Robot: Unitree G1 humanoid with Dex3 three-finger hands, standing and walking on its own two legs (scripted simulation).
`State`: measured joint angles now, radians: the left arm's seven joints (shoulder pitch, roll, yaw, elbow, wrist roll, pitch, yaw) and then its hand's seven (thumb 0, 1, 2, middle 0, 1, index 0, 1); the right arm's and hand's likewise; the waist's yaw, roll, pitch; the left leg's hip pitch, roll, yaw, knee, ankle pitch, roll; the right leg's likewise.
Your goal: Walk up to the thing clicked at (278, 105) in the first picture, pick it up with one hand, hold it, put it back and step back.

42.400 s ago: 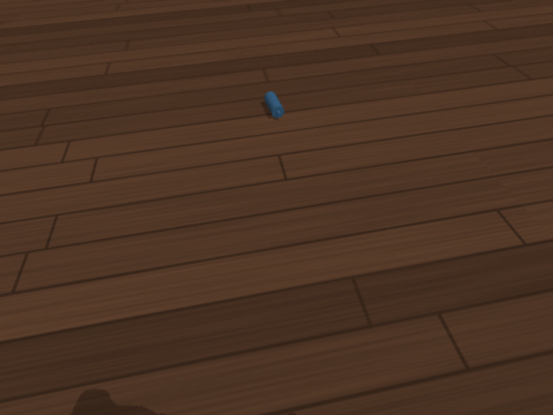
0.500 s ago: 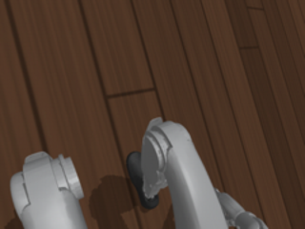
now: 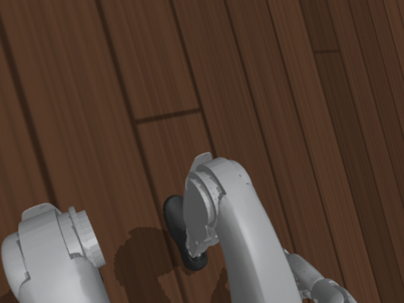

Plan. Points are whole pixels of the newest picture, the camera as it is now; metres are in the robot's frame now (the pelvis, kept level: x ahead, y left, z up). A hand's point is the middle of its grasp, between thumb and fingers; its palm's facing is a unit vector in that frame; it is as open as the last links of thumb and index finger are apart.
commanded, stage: rest palm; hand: left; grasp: from above
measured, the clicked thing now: out of the picture +0.45 +0.44 -0.26
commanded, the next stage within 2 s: none
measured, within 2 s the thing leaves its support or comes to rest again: neither
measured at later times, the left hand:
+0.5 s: hand out of the picture +0.42 +0.42 -0.23, palm faces -0.44 -0.15 -0.89, open 13.9 cm
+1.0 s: hand out of the picture +0.43 +0.42 -0.23, palm faces -0.43 -0.16 -0.89, open 13.9 cm
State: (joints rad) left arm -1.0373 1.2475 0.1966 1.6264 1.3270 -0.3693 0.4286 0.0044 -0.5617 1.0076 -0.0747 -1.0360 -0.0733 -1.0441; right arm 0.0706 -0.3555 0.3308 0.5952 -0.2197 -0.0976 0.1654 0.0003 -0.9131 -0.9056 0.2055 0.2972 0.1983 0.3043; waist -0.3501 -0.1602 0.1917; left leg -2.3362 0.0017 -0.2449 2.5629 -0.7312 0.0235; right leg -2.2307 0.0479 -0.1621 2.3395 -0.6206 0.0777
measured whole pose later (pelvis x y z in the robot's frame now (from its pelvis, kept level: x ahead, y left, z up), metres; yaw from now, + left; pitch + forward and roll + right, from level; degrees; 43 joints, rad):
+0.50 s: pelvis +0.00 +0.00 +0.00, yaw +0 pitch +26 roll -16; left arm -1.05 1.25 0.17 1.66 1.35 -0.36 0.47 0.00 -0.52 1.01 -0.08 -1.07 -0.09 -1.07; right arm 0.06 -0.35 0.34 0.60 -0.22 -0.11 0.17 0.00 -0.91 -0.90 0.21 0.30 0.20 0.30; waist -0.34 -0.16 0.19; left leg -2.34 0.00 -0.25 2.57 -0.73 0.03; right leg -2.23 0.05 -0.17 2.34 -0.62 0.07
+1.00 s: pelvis +0.00 +0.00 +0.00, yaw -1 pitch +27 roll -17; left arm -1.05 1.25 0.19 1.63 1.34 -0.36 0.46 0.00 -0.49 0.98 -0.08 -1.07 -0.09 -1.06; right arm 0.06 -0.36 0.33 0.59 -0.22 -0.11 0.17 0.00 -0.91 -0.90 0.21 0.30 0.20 0.30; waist -0.35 -0.16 0.19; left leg -2.34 0.00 -0.25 2.57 -0.73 0.03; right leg -2.23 0.05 -0.17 2.34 -0.62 0.08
